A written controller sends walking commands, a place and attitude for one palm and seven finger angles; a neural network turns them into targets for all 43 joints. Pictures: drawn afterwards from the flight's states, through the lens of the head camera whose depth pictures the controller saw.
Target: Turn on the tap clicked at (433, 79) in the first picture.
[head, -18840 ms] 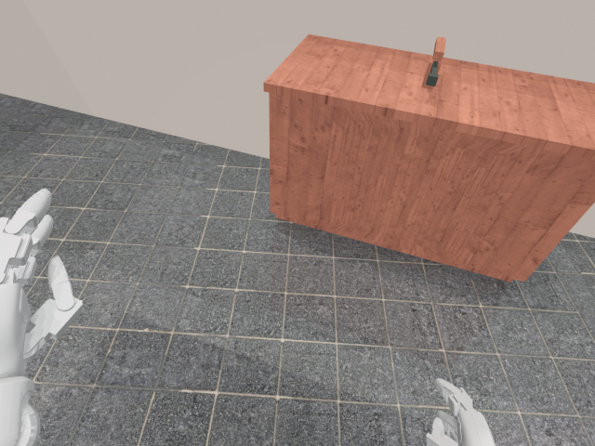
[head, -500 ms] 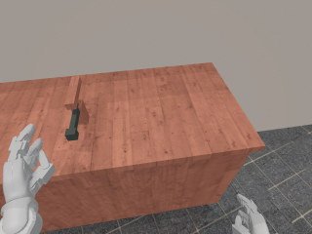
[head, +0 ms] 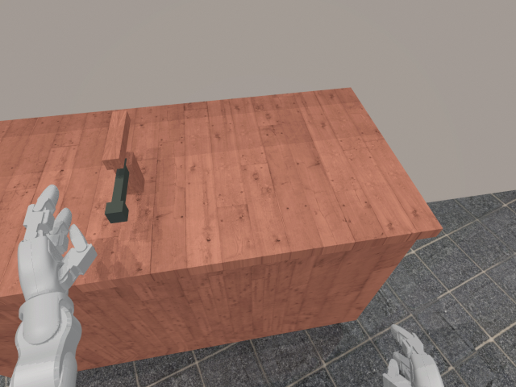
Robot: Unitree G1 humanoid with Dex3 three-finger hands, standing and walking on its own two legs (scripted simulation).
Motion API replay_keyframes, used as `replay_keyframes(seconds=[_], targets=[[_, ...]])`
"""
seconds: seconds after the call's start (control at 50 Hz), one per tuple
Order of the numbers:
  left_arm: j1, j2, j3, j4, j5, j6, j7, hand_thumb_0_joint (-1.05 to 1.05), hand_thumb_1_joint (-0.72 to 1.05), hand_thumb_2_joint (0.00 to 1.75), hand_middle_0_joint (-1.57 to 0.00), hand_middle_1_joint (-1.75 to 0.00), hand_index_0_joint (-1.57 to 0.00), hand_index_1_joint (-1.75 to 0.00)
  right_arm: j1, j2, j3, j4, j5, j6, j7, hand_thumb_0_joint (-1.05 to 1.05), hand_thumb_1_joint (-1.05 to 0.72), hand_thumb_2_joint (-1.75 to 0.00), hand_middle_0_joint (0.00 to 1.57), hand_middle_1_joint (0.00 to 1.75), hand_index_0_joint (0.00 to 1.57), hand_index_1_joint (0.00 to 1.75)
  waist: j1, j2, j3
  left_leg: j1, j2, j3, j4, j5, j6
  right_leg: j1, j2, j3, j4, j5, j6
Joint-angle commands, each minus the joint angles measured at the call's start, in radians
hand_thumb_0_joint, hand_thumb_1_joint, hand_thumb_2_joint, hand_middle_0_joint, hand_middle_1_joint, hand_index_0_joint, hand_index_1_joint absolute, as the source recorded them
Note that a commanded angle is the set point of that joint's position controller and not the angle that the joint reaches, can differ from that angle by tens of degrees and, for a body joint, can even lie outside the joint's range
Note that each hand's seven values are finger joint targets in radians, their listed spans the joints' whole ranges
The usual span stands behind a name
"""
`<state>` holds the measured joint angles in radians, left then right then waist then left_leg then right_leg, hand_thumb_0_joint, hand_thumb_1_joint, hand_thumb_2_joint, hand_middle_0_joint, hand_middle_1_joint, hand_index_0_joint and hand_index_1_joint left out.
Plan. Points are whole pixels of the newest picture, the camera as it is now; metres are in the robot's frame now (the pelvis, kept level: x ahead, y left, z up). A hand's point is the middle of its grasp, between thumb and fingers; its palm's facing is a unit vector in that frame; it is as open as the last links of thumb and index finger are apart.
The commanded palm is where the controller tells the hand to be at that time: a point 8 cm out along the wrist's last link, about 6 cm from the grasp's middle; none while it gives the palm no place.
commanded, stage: reach beside the lever's end, fingers flat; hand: left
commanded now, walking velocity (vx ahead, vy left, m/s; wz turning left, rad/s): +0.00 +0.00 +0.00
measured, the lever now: (117, 212) +0.37 +0.28 +0.04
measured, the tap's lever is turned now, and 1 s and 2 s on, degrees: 0 0 5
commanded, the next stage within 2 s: push the lever round in 1.06 s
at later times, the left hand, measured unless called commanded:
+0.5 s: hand (91, 233) +0.32 +0.30 +0.06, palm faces +0.49 -0.87 -0.10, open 7.7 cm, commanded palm +0.27 +0.33 +0.05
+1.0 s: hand (96, 232) +0.33 +0.30 +0.04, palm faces +0.47 -0.88 -0.08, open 7.8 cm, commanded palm +0.28 +0.34 +0.04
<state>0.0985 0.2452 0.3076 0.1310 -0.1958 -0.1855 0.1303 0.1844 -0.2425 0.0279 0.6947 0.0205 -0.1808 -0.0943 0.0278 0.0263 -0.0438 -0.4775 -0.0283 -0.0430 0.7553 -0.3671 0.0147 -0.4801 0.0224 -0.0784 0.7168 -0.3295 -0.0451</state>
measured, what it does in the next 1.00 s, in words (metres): stands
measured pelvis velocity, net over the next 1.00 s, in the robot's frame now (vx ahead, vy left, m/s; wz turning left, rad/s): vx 0.00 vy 0.01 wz -0.02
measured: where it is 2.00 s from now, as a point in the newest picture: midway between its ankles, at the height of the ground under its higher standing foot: outside the picture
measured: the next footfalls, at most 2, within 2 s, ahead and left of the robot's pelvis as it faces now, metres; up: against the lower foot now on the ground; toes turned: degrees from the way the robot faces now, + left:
none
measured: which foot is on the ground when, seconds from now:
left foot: down 0.00-1.00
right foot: down 0.00-1.00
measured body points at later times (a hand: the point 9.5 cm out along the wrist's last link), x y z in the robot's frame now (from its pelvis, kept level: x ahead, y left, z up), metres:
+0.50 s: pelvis +0.00 +0.00 -0.01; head +0.05 +0.00 +0.43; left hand +0.29 +0.34 +0.06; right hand +0.14 -0.26 -0.12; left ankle +0.01 +0.11 -0.71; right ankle +0.02 -0.09 -0.71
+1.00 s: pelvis +0.00 +0.01 -0.02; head +0.05 +0.01 +0.43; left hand +0.30 +0.34 +0.05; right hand +0.12 -0.25 -0.13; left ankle +0.01 +0.11 -0.71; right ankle +0.02 -0.09 -0.71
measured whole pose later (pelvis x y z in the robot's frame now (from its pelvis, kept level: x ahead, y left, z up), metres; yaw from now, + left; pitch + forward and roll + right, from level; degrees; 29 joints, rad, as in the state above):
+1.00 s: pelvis +0.00 +0.01 -0.02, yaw -1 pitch +12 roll -2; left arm -0.13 0.32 0.43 0.50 -0.20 -0.34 0.05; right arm 0.26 -0.25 0.01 0.68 0.01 -0.09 -0.07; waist -0.02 0.02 -0.11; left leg -0.69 -0.01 -0.03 0.92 -0.43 0.02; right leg -0.69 0.03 -0.07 0.85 -0.37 -0.04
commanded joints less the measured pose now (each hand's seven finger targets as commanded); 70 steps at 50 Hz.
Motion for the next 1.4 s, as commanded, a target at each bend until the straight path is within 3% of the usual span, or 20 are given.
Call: replay_keyframes(seconds=[0.0, 0.2, 0.24, 0.42, 0.48, 0.54, 0.58, 0.62, 0.64, 0.7, 0.74, 0.8, 0.84, 0.92, 0.98, 1.06, 1.14, 1.16, 1.22, 1.38], targets=[[-0.197, 0.216, 0.095, -0.193, 0.01, -0.101, -0.007, 0.0, 0.9, 0.9, -0.17, -0.2, -0.17, -0.2, -0.061, -0.13, -0.053, -0.138, -0.008, -0.047, -0.003, 0.0, -0.9, -0.9, 0.2, 0.3, 0.2, 0.3, -0.005, 0.04, -0.239, 0.058, 0.001, -0.021, -0.108, 0.204, -0.016, 0.113, -0.012, 0.047, -0.086, 0.166, 0.009], [-0.279, 0.228, 0.108, -0.046, 0.0, -0.127, -0.028, 0.0, 0.9, 0.9, -0.16, -0.18, -0.16, -0.18, -0.037, -0.141, -0.057, -0.14, -0.003, -0.02, -0.001, 0.0, -0.9, -0.9, 0.2, 0.3, 0.2, 0.3, -0.018, 0.018, -0.216, -0.016, 0.003, -0.017, -0.084, 0.161, -0.008, 0.07, -0.009, 0.053, -0.068, 0.141, 0.014], [-0.313, 0.286, 0.159, -0.031, 0.005, -0.14, -0.028, 0.0, 0.9, 0.9, -0.16, -0.17, -0.16, -0.17, -0.028, -0.144, -0.06, -0.133, -0.004, -0.016, -0.003, 0.0, -0.9, -0.9, 0.2, 0.3, 0.2, 0.3, -0.014, 0.031, -0.224, -0.026, 0.005, -0.017, -0.077, 0.153, -0.005, 0.066, -0.008, 0.057, -0.064, 0.132, 0.013], [-0.391, 0.31, 0.172, 0.062, 0.003, -0.202, -0.064, 0.0, 0.9, 0.9, -0.15, -0.15, -0.15, -0.15, 0.014, -0.149, -0.068, -0.118, -0.013, 0.0, 0.003, 0.0, -0.9, -0.9, 0.2, 0.3, 0.2, 0.3, -0.026, 0.05, -0.306, -0.057, 0.005, -0.015, -0.021, 0.195, -0.003, 0.05, -0.005, 0.064, -0.009, 0.187, 0.014], [-0.39, 0.316, 0.18, 0.106, -0.006, -0.197, -0.082, 0.0, 0.9, 0.9, -0.15, -0.15, -0.15, -0.15, 0.023, -0.151, -0.069, -0.121, -0.009, 0.012, 0.006, 0.0, -0.9, -0.9, 0.2, 0.3, 0.2, 0.3, -0.028, 0.032, -0.3, -0.077, 0.004, -0.012, -0.015, 0.196, 0.0, 0.05, -0.005, 0.063, -0.005, 0.197, 0.017], [-0.409, 0.343, 0.206, 0.117, -0.008, -0.201, -0.092, 0.0, 0.9, 0.9, -0.15, -0.15, -0.15, -0.15, 0.031, -0.154, -0.071, -0.119, -0.009, 0.017, 0.005, 0.0, -0.9, -0.9, 0.2, 0.3, 0.2, 0.3, -0.021, 0.07, -0.312, -0.08, 0.007, -0.015, -0.007, 0.197, -0.001, 0.03, -0.005, 0.064, 0.005, 0.189, 0.015], [-0.445, 0.329, 0.186, 0.143, -0.007, -0.205, -0.093, 0.0, 0.9, 0.9, -0.15, -0.15, -0.15, -0.15, 0.039, -0.156, -0.07, -0.118, -0.01, 0.022, 0.007, 0.0, -0.9, -0.9, 0.2, 0.3, 0.2, 0.3, -0.037, 0.039, -0.305, -0.094, 0.009, -0.018, 0.001, 0.187, -0.002, 0.005, -0.002, 0.059, 0.016, 0.176, 0.017], [-0.48, 0.359, 0.212, 0.181, -0.011, -0.213, -0.093, 0.0, 0.9, 0.9, -0.15, -0.15, -0.15, -0.15, 0.043, -0.161, -0.069, -0.114, -0.012, 0.027, 0.007, 0.0, -0.9, -0.9, 0.2, 0.3, 0.2, 0.3, -0.044, -0.001, -0.289, -0.14, 0.008, -0.018, 0.013, 0.141, 0.005, -0.009, -0.002, 0.065, 0.018, 0.141, 0.021], [-0.485, 0.389, 0.24, 0.187, -0.003, -0.222, -0.09, 0.0, 0.9, 0.9, -0.15, -0.15, -0.15, -0.15, 0.044, -0.16, -0.07, -0.11, -0.011, 0.031, 0.005, 0.0, -0.9, -0.9, 0.2, 0.3, 0.2, 0.3, -0.035, 0.031, -0.292, -0.139, 0.01, -0.018, 0.015, 0.148, 0.006, -0.01, -0.003, 0.068, 0.022, 0.144, 0.018], [-0.464, 0.342, 0.188, 0.134, 0.001, -0.243, -0.096, 0.0, 0.9, 0.9, -0.15, -0.15, -0.15, -0.15, 0.05, -0.156, -0.073, -0.129, -0.016, 0.029, 0.017, 0.0, -0.9, -0.9, 0.2, 0.3, 0.2, 0.3, -0.027, 0.099, -0.358, -0.092, 0.009, -0.015, 0.022, 0.19, -0.001, -0.002, 0.0, 0.067, 0.039, 0.17, 0.013], [-0.436, 0.381, 0.224, 0.127, 0.007, -0.248, -0.092, 0.0, 0.9, 0.9, -0.15, -0.15, -0.15, -0.15, 0.06, -0.16, -0.077, -0.126, -0.017, 0.033, 0.019, 0.0, -0.9, -0.9, 0.2, 0.3, 0.2, 0.3, -0.019, 0.104, -0.381, -0.082, 0.015, -0.024, 0.025, 0.228, -0.007, 0.003, 0.005, 0.06, 0.05, 0.184, 0.01], [-0.456, 0.319, 0.166, 0.116, -0.002, -0.245, -0.094, 0.0, 0.9, 0.9, -0.15, -0.15, -0.15, -0.15, 0.058, -0.16, -0.076, -0.132, -0.014, 0.034, 0.023, 0.0, -0.9, -0.9, 0.2, 0.3, 0.2, 0.3, -0.038, 0.077, -0.358, -0.082, 0.017, -0.029, 0.021, 0.207, -0.012, -0.023, 0.009, 0.055, 0.046, 0.164, 0.013], [-0.413, 0.356, 0.211, 0.143, -0.005, -0.233, -0.085, 0.0, 0.9, 0.9, -0.15, -0.15, -0.15, -0.15, 0.056, -0.163, -0.076, -0.131, -0.011, 0.038, 0.021, 0.0, -0.9, -0.9, 0.2, 0.3, 0.2, 0.3, -0.027, 0.054, -0.333, -0.104, 0.018, -0.03, 0.011, 0.182, -0.007, -0.013, 0.008, 0.053, 0.035, 0.146, 0.013], [-0.435, 0.325, 0.181, 0.159, -0.011, -0.213, -0.077, 0.0, 0.9, 0.9, -0.15, -0.15, -0.15, -0.15, 0.05, -0.163, -0.07, -0.14, -0.009, 0.042, 0.02, 0.0, -0.9, -0.9, 0.2, 0.3, 0.2, 0.3, -0.04, 0.016, -0.292, -0.139, 0.012, -0.027, 0.003, 0.113, 0.0, -0.03, 0.007, 0.054, 0.022, 0.095, 0.018], [-0.465, 0.38, 0.223, 0.16, 0.003, -0.217, -0.068, 0.0, 0.9, 0.9, -0.15, -0.15, -0.15, -0.15, 0.049, -0.16, -0.068, -0.14, -0.01, 0.049, 0.016, 0.0, -0.9, -0.9, 0.2, 0.3, 0.2, 0.3, -0.032, 0.049, -0.296, -0.148, 0.012, -0.023, 0.005, 0.108, 0.002, -0.021, 0.004, 0.063, 0.026, 0.092, 0.016], [-0.487, 0.33, 0.168, 0.09, 0.016, -0.252, -0.066, 0.0, 0.9, 0.9, -0.15, -0.15, -0.15, -0.15, 0.049, -0.153, -0.068, -0.142, -0.016, 0.042, 0.023, 0.0, -0.9, -0.9, 0.2, 0.3, 0.2, 0.3, -0.044, 0.119, -0.338, -0.085, 0.016, -0.033, 0.013, 0.158, -0.011, -0.044, 0.009, 0.055, 0.044, 0.112, 0.01], [-0.481, 0.353, 0.19, 0.145, 0.009, -0.25, -0.075, 0.0, 0.9, 0.9, -0.15, -0.15, -0.15, -0.15, 0.05, -0.162, -0.069, -0.128, -0.013, 0.042, 0.019, 0.0, -0.9, -0.9, 0.2, 0.3, 0.2, 0.3, -0.046, 0.08, -0.316, -0.118, 0.018, -0.036, 0.017, 0.127, -0.008, -0.048, 0.009, 0.057, 0.039, 0.094, 0.01], [-0.482, 0.317, 0.158, 0.151, 0.005, -0.243, -0.08, 0.0, 0.9, 0.9, -0.15, -0.15, -0.15, -0.15, 0.052, -0.159, -0.069, -0.132, -0.011, 0.043, 0.018, 0.0, -0.9, -0.9, 0.2, 0.3, 0.2, 0.3, -0.055, 0.045, -0.316, -0.112, 0.018, -0.038, 0.011, 0.125, -0.008, -0.048, 0.009, 0.051, 0.039, 0.095, 0.012], [-0.474, 0.293, 0.129, 0.152, -0.003, -0.213, -0.089, 0.0, 0.9, 0.9, -0.15, -0.15, -0.15, -0.15, 0.049, -0.163, -0.068, -0.144, -0.006, 0.041, 0.016, 0.0, -0.9, -0.9, 0.2, 0.3, 0.2, 0.3, -0.044, 0.065, -0.313, -0.108, 0.015, -0.037, 0.001, 0.127, -0.012, -0.044, 0.007, 0.05, 0.031, 0.095, 0.01], [-0.48, 0.293, 0.147, 0.125, 0.027, -0.224, -0.016, 0.0, 0.9, 0.9, -0.15, -0.15, -0.15, -0.15, 0.053, -0.154, -0.072, -0.142, -0.017, 0.048, 0.026, 0.0, -0.9, -0.9, 0.2, 0.3, 0.2, 0.3, -0.044, 0.028, -0.331, -0.096, 0.018, -0.032, 0.017, 0.184, -0.015, -0.033, 0.008, 0.048, 0.041, 0.145, 0.015]])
